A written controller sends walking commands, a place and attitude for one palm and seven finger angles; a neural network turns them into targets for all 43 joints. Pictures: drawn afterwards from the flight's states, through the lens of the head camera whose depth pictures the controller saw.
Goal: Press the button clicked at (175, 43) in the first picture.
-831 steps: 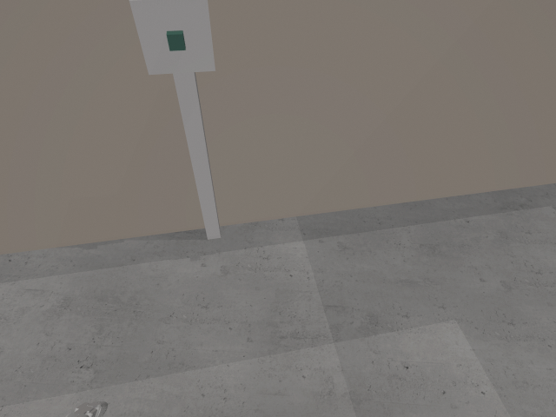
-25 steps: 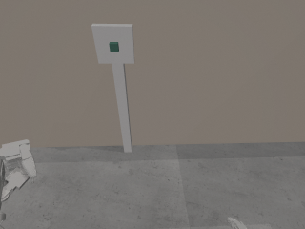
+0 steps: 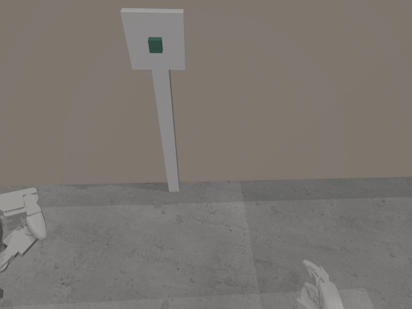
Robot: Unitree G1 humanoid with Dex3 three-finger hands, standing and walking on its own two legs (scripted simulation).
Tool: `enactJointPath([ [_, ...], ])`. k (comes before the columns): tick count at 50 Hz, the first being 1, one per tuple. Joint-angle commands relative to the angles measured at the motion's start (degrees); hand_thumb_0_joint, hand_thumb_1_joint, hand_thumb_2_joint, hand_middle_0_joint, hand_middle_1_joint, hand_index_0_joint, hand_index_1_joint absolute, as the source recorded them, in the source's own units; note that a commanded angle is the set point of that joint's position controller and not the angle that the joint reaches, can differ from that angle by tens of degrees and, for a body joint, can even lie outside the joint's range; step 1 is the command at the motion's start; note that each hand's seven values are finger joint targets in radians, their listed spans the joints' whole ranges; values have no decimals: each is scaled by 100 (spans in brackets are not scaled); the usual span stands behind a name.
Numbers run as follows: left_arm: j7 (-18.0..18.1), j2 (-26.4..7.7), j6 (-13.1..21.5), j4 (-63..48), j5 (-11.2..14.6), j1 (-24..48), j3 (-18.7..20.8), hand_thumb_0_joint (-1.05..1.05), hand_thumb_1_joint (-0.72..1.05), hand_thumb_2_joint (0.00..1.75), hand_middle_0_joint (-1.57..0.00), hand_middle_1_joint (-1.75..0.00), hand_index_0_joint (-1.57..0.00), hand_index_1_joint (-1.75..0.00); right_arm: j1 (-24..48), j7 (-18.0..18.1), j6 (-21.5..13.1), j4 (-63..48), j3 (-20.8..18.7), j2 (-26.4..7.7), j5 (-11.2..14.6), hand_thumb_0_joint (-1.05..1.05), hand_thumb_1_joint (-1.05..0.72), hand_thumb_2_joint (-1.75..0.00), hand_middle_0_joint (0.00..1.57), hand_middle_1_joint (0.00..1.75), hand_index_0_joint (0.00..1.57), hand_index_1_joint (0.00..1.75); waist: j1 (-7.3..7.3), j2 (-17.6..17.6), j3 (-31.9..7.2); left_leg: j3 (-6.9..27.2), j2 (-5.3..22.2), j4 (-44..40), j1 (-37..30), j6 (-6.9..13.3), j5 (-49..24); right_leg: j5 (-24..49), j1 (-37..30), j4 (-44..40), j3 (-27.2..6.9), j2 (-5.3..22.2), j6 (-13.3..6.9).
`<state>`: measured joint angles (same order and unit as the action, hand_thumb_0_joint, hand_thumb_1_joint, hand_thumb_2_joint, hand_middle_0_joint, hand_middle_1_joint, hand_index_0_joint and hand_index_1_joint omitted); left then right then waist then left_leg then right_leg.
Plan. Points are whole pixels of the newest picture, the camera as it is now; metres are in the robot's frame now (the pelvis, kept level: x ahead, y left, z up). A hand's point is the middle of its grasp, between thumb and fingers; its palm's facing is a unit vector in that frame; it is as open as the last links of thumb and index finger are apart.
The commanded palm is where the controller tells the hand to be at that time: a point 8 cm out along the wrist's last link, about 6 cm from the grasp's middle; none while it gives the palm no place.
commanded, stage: stop stepping back and stand still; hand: left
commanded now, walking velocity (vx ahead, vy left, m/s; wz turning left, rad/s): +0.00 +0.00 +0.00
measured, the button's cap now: (155, 44) +0.82 +0.21 +0.12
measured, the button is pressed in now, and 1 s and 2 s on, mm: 0 0 0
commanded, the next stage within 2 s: let the arm hang, fingers relaxed in 0.58 s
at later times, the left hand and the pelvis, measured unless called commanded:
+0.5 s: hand (21, 234) +0.18 +0.26 +0.16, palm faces +0.37 -0.83 -0.42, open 3.1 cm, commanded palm +0.12 +0.30 +0.18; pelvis -0.01 +0.02 +0.00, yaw +0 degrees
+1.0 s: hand out of the picture +0.03 +0.20 -0.17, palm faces -0.07 -0.97 -0.23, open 3.4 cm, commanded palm none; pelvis -0.03 +0.01 +0.00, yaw +0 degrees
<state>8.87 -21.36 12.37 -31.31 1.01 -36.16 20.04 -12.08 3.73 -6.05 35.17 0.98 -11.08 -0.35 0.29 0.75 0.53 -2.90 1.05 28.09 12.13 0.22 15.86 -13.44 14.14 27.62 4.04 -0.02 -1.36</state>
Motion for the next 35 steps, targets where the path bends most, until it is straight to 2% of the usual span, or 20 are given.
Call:
enactJointPath([
  [1,76,-805,335,-1156,74,1,624,0,90,90,-130,-150,-130,-150,465,63,-281,-959,-251,-694,35,0,-90,-90,20,30,20,30,-24,-424,-790,484,522,-472,20,82,-2212,1970,-811,-86,-469,337,104],
  [5,74,-794,331,-1170,92,-30,625,0,90,90,-130,-150,-130,-150,495,52,-244,-987,-262,-698,34,0,-90,-90,20,30,20,30,-12,-404,-668,439,436,-504,177,52,-1718,1834,-810,-266,-581,375,73],
  [12,81,-777,339,-1118,98,31,628,0,90,90,-130,-150,-130,-150,496,71,-215,-1025,-255,-703,16,0,-90,-90,20,30,20,30,-23,-485,-505,516,453,-799,412,67,-1070,1253,-771,-369,-533,295,109],
  [16,80,-750,334,-1062,89,90,589,0,90,90,-130,-150,-130,-150,476,90,-233,-1018,-258,-709,14,0,-90,-90,20,30,20,30,-21,-428,-504,501,438,-826,385,66,-990,1241,-751,-412,-520,296,118],
  [18,77,-714,341,-1115,78,198,530,0,90,90,-130,-150,-130,-150,489,83,-246,-1017,-274,-729,22,0,-90,-90,20,30,20,30,-21,-459,-502,499,436,-858,384,60,-915,1173,-747,-414,-516,272,128],
  [19,82,-744,334,-1144,75,230,535,0,90,90,-130,-150,-130,-150,520,92,-251,-1026,-271,-742,6,0,-90,-90,20,30,20,30,-26,-583,-450,506,428,-920,431,50,-740,1000,-693,-453,-521,268,126],
  [22,89,-694,326,-996,58,222,512,0,90,90,-130,-150,-130,-150,487,94,-253,-1007,-261,-724,8,0,-90,-90,20,30,20,30,-35,-399,-355,521,437,-994,576,84,-402,827,-705,-510,-521,265,142],
  [27,97,-725,347,-1071,51,180,539,0,90,90,-130,-150,-130,-150,480,84,-273,-1006,-268,-728,1,0,-90,-90,20,30,20,30,-32,-467,-450,516,400,-955,546,77,-486,910,-765,-519,-517,269,126],
  [33,106,-729,351,-998,57,174,555,0,90,90,-130,-150,-130,-150,461,85,-286,-964,-272,-738,-3,0,-90,-90,20,30,20,30,-27,-336,-440,501,366,-931,551,69,-404,867,-728,-607,-569,278,124],
  [34,-631,-174,-369,3758,-273,948,-1668,0,90,90,-130,-150,-130,-150,755,-462,-681,558,-553,-1542,101,0,-90,-90,20,30,20,30,283,-319,171,534,522,22,481,59,-1438,1031,551,41,-282,570,19],
  [35,-795,-275,-975,3854,-286,1062,-1307,0,90,90,-126,-146,-126,-146,257,-495,-135,559,-606,-1663,71,0,-90,-90,20,30,20,30,174,-424,-112,558,592,-138,396,79,-1658,850,494,-96,-618,680,-24],
])
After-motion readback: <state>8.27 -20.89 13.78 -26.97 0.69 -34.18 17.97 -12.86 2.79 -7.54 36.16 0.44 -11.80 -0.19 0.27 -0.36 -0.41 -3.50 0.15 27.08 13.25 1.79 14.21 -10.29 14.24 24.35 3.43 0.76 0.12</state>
